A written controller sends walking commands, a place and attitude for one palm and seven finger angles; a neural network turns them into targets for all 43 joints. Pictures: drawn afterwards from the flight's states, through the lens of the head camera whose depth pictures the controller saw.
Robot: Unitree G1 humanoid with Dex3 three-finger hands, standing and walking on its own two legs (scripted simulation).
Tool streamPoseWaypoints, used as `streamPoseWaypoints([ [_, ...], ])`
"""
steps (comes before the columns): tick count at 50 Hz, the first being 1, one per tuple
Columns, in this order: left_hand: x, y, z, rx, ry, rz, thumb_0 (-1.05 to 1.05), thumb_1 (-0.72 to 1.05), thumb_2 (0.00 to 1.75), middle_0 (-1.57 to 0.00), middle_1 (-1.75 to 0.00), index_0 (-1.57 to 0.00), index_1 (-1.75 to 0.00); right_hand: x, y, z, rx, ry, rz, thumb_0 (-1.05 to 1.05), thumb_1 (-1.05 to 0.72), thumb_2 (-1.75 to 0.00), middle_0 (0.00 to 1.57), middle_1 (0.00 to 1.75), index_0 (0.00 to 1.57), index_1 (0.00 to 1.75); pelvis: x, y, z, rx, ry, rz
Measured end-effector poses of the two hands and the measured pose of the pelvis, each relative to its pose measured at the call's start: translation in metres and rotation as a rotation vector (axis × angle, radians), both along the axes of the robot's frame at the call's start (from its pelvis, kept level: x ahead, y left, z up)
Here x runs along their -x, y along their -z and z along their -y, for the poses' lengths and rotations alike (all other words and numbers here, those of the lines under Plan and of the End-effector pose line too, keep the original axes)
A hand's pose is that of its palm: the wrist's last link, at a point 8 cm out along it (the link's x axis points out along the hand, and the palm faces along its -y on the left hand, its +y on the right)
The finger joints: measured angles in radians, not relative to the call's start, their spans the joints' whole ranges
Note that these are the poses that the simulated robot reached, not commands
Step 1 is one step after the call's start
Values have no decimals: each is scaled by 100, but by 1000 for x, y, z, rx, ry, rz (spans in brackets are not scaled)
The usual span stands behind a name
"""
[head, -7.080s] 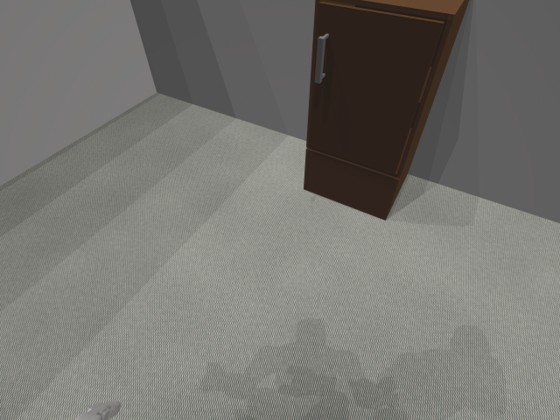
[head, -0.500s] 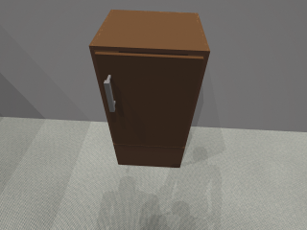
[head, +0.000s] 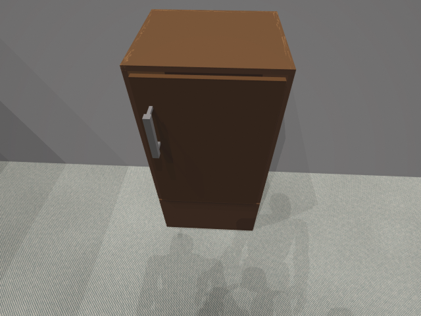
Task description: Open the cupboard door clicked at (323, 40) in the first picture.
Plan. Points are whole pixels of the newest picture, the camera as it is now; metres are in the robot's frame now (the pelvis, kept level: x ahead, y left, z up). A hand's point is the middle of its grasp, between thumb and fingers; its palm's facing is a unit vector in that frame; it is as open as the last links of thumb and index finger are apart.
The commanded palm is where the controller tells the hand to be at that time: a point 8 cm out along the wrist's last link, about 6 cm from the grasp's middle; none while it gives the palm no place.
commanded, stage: look again from close up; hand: left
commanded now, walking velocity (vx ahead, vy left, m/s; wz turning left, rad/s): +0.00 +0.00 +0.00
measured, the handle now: (153, 132) +0.61 +0.21 -0.05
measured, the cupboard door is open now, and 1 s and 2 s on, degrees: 0 0 0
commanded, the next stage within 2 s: shuffle to correct the standing spot in 0.06 s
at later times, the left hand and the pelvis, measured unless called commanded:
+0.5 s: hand out of the picture +0.02 +0.19 -0.19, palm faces +0.10 -0.98 -0.15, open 7.4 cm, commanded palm none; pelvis +0.06 +0.02 -0.01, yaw +2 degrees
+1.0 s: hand (144, 302) +0.18 +0.17 -0.17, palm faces +0.02 -0.97 -0.26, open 7.4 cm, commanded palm none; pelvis +0.10 -0.02 -0.01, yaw +2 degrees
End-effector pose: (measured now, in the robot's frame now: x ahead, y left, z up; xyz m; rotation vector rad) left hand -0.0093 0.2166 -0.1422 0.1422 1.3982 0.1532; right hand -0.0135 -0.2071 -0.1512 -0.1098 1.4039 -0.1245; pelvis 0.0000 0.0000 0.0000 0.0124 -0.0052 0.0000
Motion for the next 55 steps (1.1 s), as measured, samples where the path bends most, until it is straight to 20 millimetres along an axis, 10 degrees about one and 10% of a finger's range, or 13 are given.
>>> streamPoseWaypoints([
  [26, -26, 23, -21, 40, -83, -82, 0, 91, 90, -20, -30, -20, -30, -79, -4, -8, 76, -47, 24, 0, -91, -90, 20, 30, 19, 30, -67, 12, -24, 15, -23, 1],
  [36, -102, 5, -38, -3, -51, 9, 0, 91, 90, -20, -30, -19, -30, -91, -10, -35, 31, -34, -43, 0, -91, -90, 20, 30, 20, 30, -83, -2, -28, 25, -53, -9],
  [47, -180, -2, -11, -69, 31, 153, 0, 91, 90, -20, -30, -19, -30, -108, 11, 21, 22, 22, -42, 0, -90, -90, 21, 30, 20, 30, -102, 11, 11, -5, -26, -18],
  [55, -174, -6, 22, -50, 20, 184, 0, 91, 90, -20, -30, -20, -30, -147, 4, 58, 47, -2, 46, 0, -91, -90, 20, 30, 19, 30, -100, 6, 34, -8, -44, 0],
])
